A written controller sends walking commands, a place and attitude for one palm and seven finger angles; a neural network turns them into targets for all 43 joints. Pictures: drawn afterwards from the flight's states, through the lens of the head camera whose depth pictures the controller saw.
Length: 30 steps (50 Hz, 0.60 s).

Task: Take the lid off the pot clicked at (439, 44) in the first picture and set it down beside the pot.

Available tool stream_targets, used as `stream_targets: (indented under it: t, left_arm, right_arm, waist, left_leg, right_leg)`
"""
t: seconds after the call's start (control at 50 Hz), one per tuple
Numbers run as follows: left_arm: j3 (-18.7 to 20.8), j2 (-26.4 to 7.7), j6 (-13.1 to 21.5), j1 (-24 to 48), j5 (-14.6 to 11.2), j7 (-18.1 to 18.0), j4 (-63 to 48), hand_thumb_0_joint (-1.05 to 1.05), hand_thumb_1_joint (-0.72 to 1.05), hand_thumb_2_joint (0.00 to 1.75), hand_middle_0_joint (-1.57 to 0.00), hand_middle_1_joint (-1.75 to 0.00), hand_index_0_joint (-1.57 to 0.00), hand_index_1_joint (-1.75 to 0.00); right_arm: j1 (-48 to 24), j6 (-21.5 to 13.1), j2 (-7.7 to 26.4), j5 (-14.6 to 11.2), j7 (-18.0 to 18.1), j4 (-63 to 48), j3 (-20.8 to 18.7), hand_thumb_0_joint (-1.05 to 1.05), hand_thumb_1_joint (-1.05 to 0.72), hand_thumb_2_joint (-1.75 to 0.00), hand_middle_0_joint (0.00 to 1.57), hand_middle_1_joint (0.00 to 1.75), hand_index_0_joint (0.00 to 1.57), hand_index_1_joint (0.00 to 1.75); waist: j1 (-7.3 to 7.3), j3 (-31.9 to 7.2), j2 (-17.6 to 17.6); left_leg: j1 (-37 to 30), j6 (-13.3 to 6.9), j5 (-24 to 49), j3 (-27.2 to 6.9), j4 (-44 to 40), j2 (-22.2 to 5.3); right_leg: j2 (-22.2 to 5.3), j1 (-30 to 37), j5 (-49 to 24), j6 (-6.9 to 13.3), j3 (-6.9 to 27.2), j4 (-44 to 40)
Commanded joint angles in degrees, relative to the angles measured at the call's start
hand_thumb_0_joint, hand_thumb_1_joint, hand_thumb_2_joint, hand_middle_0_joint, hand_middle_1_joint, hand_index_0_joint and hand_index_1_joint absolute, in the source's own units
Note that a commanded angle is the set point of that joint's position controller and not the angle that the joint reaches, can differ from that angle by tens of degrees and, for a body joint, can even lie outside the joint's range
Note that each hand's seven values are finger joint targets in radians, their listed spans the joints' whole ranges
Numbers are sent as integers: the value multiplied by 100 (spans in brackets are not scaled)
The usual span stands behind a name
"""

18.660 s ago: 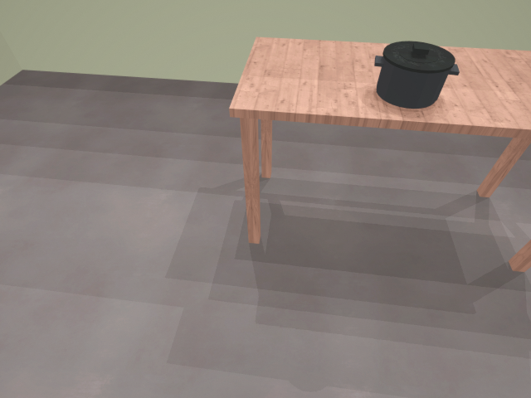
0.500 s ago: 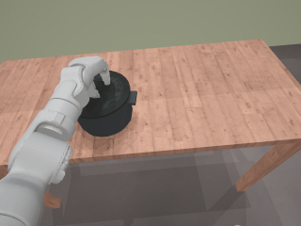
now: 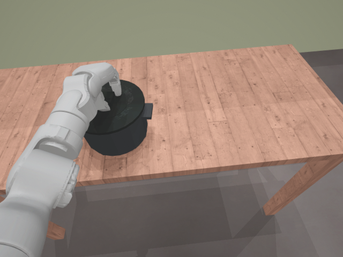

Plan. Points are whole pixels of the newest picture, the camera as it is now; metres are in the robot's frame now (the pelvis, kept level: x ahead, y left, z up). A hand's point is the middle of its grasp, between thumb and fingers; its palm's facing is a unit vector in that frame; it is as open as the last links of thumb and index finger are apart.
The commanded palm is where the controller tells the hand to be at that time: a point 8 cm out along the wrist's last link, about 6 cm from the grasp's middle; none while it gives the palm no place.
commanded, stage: lift the lid straight up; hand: left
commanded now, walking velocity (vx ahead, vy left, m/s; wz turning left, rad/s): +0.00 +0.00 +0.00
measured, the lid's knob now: (105, 98) +0.49 +0.15 +0.10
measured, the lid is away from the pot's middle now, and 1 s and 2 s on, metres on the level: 0.00 0.01 0.01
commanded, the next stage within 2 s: none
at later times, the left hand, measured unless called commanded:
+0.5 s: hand (98, 94) +0.46 +0.15 +0.14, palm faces -0.34 -0.07 -0.94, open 7.8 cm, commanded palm +0.46 +0.16 +0.21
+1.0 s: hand (90, 81) +0.46 +0.16 +0.18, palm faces -0.31 -0.06 -0.95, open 7.8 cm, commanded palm +0.45 +0.16 +0.26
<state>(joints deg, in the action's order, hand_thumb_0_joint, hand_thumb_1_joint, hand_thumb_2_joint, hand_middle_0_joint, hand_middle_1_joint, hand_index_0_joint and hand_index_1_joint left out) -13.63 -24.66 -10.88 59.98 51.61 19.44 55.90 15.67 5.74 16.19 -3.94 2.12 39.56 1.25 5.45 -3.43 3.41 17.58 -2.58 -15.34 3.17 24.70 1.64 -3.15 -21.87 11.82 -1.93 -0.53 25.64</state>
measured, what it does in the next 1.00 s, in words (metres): stands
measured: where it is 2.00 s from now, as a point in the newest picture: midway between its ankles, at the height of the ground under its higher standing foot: outside the picture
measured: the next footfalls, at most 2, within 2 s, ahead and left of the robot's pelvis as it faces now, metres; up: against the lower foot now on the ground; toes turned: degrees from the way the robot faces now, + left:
none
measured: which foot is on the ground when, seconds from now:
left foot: down 0.00-1.00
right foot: down 0.00-1.00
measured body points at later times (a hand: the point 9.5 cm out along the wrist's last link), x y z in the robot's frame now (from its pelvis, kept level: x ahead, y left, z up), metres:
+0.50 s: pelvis +0.00 +0.00 +0.00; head +0.04 -0.03 +0.45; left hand +0.48 +0.15 +0.19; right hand +0.10 -0.26 -0.13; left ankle -0.04 +0.09 -0.74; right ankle +0.00 -0.14 -0.74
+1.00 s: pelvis -0.01 -0.01 +0.00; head +0.02 -0.04 +0.45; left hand +0.47 +0.16 +0.24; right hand +0.10 -0.26 -0.13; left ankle -0.04 +0.09 -0.74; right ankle +0.00 -0.14 -0.74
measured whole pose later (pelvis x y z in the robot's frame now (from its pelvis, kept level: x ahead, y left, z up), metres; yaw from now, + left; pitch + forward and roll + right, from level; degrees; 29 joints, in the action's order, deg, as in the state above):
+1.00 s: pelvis -0.01 -0.01 +0.00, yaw +2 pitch +5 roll +0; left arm -15.9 -25.8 -15.5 63.4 51.0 25.6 49.6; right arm 13.8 2.0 16.4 -3.7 2.1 39.7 1.7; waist 4.1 -2.2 4.2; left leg 13.6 -2.2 -13.7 1.5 22.3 2.1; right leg -3.6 -17.7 11.3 -1.6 -2.1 24.1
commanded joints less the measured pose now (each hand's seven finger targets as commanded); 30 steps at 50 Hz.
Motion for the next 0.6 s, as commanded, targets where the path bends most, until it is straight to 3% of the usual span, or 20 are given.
stream_targets:
  t: [0.0, 0.06, 0.1, 0.14, 0.18, 0.22, 0.3, 0.34, 0.38, 0.44, 0.46, 0.48, 0.5, 0.54, 0.56, 0.58]
  left_arm:
    - [311, -1298, -82, 2851, 122, -282, -998, 0, 60, 90, -90, -107, -87, -104]
    - [578, -1574, -80, 2594, 137, -302, -875, 0, 61, 91, -91, -107, -88, -104]
    - [436, -1487, -84, 2919, 111, -289, -1144, 0, 61, 91, -91, -107, -88, -104]
    - [463, -1578, -40, 3306, 133, -309, -1740, 0, 61, 92, -92, -107, -88, -104]
    - [357, -1402, -84, 3311, 129, -334, -1828, 0, 61, 92, -92, -107, -89, -104]
    - [580, -1596, -147, 3195, 43, -344, -1655, 0, 61, 92, -92, -107, -89, -104]
    - [336, -1412, -164, 3656, 28, -334, -2172, 0, 62, 92, -92, -108, -89, -104]
    - [568, -1661, -183, 3627, 42, -338, -2187, 0, 62, 92, -92, -108, -89, -104]
    - [288, -1305, -292, 3431, 10, -280, -1694, 0, 62, 92, -92, -108, -89, -104]
    - [554, -1698, -269, 3708, 31, -231, -1960, 0, 62, 92, -92, -108, -89, -104]
    - [463, -1648, -248, 3884, 64, -214, -2040, 0, 62, 92, -92, -108, -89, -104]
    - [248, -1361, -261, 3871, 71, -177, -2029, 0, 62, 92, -92, -108, -89, -104]
    - [256, -1352, -279, 3847, 76, -159, -2057, 0, 62, 92, -92, -108, -89, -104]
    - [436, -1493, -309, 3640, 30, -114, -2006, 0, 62, 92, -92, -108, -89, -104]
    - [518, -1569, -359, 3493, 33, -85, -1675, 0, 62, 92, -92, -108, -89, -104]
    - [446, -1546, -390, 3595, 39, -48, -1662, 0, 62, 92, -92, -108, -89, -104]
  right_arm:
    - [13, -210, 720, 11, 3, -590, -259, 0, -90, -90, 20, 30, 20, 30]
    - [24, -222, 731, 20, 14, -618, -267, 0, -90, -90, 20, 30, 20, 30]
    - [-40, -212, 721, 3, 15, -629, -259, 0, -90, -90, 20, 30, 20, 30]
    - [-98, -266, 687, 13, 10, -678, -269, 0, -90, -90, 20, 30, 20, 30]
    - [-81, -325, 652, 20, -11, -648, -290, 0, -90, -90, 20, 30, 20, 30]
    - [-59, -325, 701, 25, 0, -609, -284, 0, -90, -90, 20, 30, 20, 30]
    - [-120, -463, 641, 15, -9, -607, -272, 0, -90, -90, 20, 30, 20, 30]
    - [-109, -495, 669, 33, -5, -584, -274, 0, -90, -90, 20, 30, 20, 30]
    - [-167, -481, 651, 6, -3, -523, -249, 0, -90, -90, 20, 30, 20, 30]
    - [-190, -520, 673, 26, 23, -568, -229, 0, -90, -90, 20, 30, 20, 30]
    - [-228, -542, 657, 20, 31, -574, -220, 0, -90, -90, 20, 30, 20, 30]
    - [-226, -565, 621, 19, 25, -579, -230, 0, -90, -90, 20, 30, 20, 30]
    - [-215, -581, 623, 24, 6, -566, -243, 0, -90, -90, 20, 30, 20, 30]
    - [-197, -573, 651, 49, -9, -582, -238, 0, -90, -90, 20, 30, 20, 30]
    - [-227, -539, 664, 42, 4, -563, -229, 0, -90, -90, 20, 30, 20, 30]
    - [-237, -507, 676, 23, 8, -550, -212, 0, -90, -90, 20, 30, 20, 30]
  waist:
    - [-37, -2113, -403]
    - [-97, -2210, -545]
    - [-60, -2220, -517]
    - [-66, -2563, -153]
    - [-44, -2604, -8]
    - [-62, -2476, -263]
    - [-28, -2663, -119]
    - [-67, -2738, -236]
    - [-27, -2315, -389]
    - [-85, -2592, -351]
    - [-61, -2637, -211]
    - [-33, -2622, -217]
    - [-43, -2595, -161]
    - [-82, -2626, -321]
    - [-95, -2412, -537]
    - [-78, -2358, -529]
  left_leg:
    - [-804, -145, 2130, -264, -90, -21]
    - [-763, -171, 2148, -239, -66, -8]
    - [-795, -166, 2077, -252, -113, -14]
    - [-1135, -172, 2461, -328, -54, -28]
    - [-1397, -139, 2774, -405, -14, -62]
    - [-1202, -152, 2670, -375, -35, -50]
    - [-1484, -137, 2861, -440, -40, -40]
    - [-1488, -142, 2901, -449, -28, -40]
    - [-1245, -139, 2542, -398, -80, -3]
    - [-1271, -156, 2477, -404, -100, 27]
    - [-1354, -142, 2576, -428, -105, 27]
    - [-1454, -138, 2745, -450, -66, 20]
    - [-1514, -121, 2820, -459, -57, 1]
    - [-1473, -134, 2811, -451, -54, 9]
    - [-1248, -152, 2589, -409, -92, 27]
    - [-1181, -147, 2451, -376, -134, 40]
  right_leg:
    - [276, 1040, -1985, 372, -205, 36]
    - [283, 1211, -2073, 366, -171, 44]
    - [268, 1196, -2050, 363, -170, 14]
    - [262, 1215, -2174, 375, -143, 45]
    - [279, 1051, -2147, 373, -174, 48]
    - [283, 1181, -2232, 375, -180, 2]
    - [279, 1193, -2340, 353, -183, 27]
    - [278, 1300, -2408, 353, -168, 38]
    - [282, 1153, -2228, 353, -203, -1]
    - [251, 1396, -2325, 359, -164, 25]
    - [248, 1358, -2335, 369, -156, 35]
    - [255, 1256, -2353, 365, -175, 35]
    - [256, 1209, -2338, 363, -185, 31]
    - [253, 1330, -2403, 355, -177, 9]
    - [257, 1374, -2359, 356, -183, -2]
    - [247, 1383, -2346, 357, -182, -9]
